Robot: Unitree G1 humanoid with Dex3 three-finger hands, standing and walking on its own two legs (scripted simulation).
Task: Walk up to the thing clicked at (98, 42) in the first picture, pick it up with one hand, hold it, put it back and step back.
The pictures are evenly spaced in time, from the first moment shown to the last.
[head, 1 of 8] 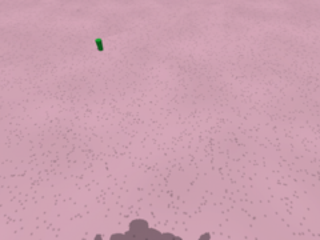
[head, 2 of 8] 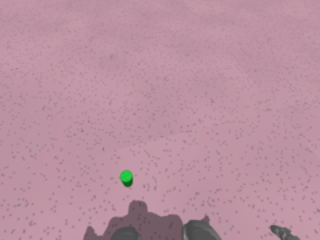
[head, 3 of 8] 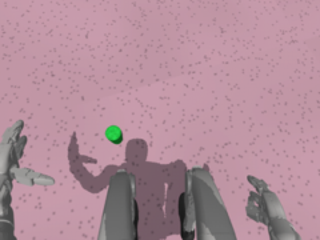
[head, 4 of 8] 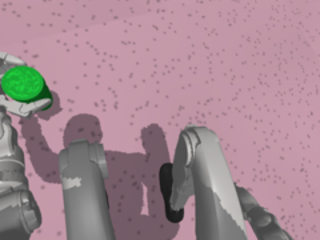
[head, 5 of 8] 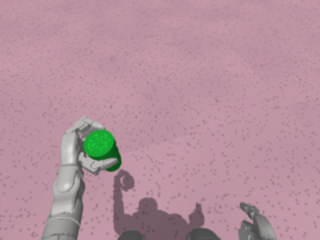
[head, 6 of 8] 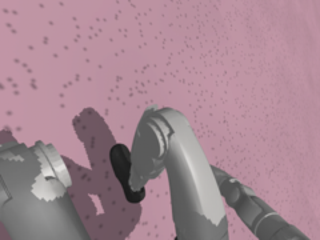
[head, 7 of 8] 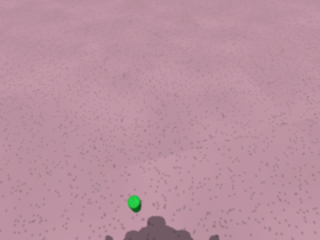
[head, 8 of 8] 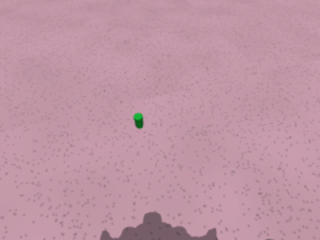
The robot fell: no
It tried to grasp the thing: yes
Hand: left
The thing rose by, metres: 0.69
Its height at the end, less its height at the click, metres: +0.00
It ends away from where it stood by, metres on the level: 0.04
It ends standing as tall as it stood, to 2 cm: yes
